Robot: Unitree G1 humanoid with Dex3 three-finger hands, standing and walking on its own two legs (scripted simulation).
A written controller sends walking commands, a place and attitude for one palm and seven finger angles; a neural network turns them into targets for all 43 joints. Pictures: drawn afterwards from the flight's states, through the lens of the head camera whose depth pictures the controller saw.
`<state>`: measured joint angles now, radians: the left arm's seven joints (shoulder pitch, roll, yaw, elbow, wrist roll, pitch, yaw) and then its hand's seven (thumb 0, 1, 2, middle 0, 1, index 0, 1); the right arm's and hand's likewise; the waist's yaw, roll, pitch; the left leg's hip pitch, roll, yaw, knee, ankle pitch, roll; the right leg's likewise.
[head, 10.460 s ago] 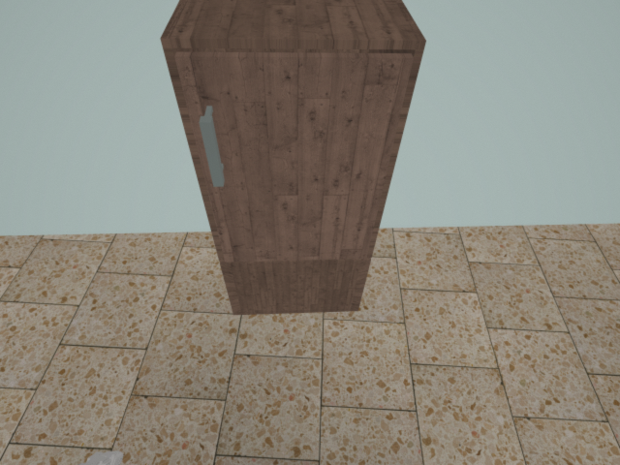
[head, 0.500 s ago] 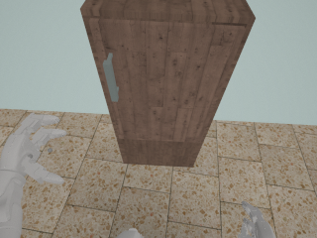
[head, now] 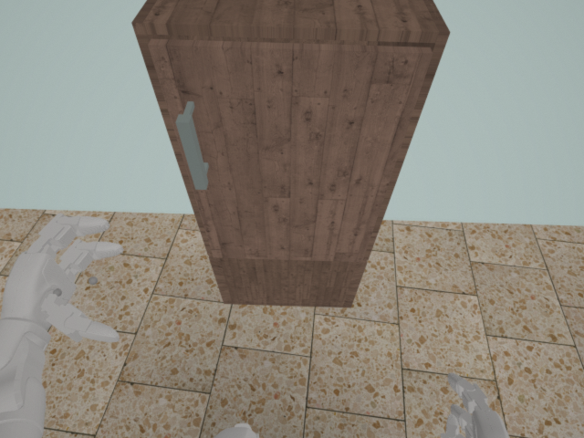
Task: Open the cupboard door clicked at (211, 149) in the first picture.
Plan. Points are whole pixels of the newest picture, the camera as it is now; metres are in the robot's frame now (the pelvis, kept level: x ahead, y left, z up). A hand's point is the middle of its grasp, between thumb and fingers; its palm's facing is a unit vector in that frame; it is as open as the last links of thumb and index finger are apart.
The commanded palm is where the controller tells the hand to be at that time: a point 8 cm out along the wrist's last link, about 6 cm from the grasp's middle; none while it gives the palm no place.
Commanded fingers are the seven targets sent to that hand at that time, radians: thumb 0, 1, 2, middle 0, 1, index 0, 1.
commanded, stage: move the hooked fingers beside the handle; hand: left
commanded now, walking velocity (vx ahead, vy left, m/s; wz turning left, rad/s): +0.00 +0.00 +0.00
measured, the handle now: (196, 147) +0.57 +0.21 +0.05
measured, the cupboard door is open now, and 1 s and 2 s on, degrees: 0 0 0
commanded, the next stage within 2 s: none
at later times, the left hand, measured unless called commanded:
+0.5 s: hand (110, 244) +0.35 +0.27 +0.06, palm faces +0.01 -1.00 -0.01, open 14.0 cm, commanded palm +0.33 +0.32 +0.07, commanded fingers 0.00 -0.50 0.30 -0.30 -1.20 -0.30 -1.20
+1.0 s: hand (130, 204) +0.42 +0.27 +0.06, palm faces +0.02 -1.00 +0.00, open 14.0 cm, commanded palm +0.40 +0.32 +0.06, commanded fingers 0.00 -0.50 0.30 -0.30 -1.20 -0.30 -1.20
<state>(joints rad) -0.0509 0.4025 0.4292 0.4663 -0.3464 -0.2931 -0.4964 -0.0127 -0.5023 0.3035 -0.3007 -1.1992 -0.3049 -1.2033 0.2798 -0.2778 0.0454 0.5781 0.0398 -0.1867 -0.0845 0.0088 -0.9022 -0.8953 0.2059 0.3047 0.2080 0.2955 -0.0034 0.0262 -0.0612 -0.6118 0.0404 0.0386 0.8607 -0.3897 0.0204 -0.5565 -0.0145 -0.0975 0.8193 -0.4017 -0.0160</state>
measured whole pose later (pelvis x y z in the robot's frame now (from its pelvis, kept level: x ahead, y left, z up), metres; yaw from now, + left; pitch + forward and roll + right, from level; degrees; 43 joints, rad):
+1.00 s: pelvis +0.00 +0.01 -0.01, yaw -2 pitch +15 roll -3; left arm -0.57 0.53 0.47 0.97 -0.22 -0.35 -0.46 -0.01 -0.50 0.30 -0.30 -1.20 -0.30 -1.20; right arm 0.35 -0.28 0.04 0.61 0.02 -0.05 -0.06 0.01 -0.90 -0.89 0.21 0.30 0.21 0.30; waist -0.08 0.01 -0.08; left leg -0.79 0.05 0.05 0.95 -0.43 0.04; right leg -0.73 -0.01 -0.08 0.89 -0.42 0.00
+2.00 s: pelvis +0.01 +0.02 -0.03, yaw -4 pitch +23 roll -4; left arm -0.89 0.72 0.55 1.20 -0.09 -0.34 -0.40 -0.01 -0.50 0.30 -0.30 -1.20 -0.30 -1.20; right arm 0.43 -0.28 0.05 0.60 -0.01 0.09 -0.03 0.00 -0.90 -0.89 0.21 0.30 0.21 0.30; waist -0.19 0.01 -0.08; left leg -0.97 0.09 0.05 1.03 -0.46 0.04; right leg -0.90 0.03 -0.08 0.93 -0.43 0.00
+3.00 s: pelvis +0.00 +0.02 -0.03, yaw -3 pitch +20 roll -4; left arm -0.88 0.61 0.46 1.19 -0.10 -0.36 -0.33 -0.01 -0.50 0.30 -0.30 -1.20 -0.30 -1.20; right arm 0.40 -0.27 0.05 0.61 -0.01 0.09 -0.02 0.00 -0.90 -0.89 0.21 0.30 0.21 0.30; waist -0.17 0.02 -0.09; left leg -0.94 0.07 0.04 1.04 -0.46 0.04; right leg -0.87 0.01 -0.08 0.94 -0.43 0.00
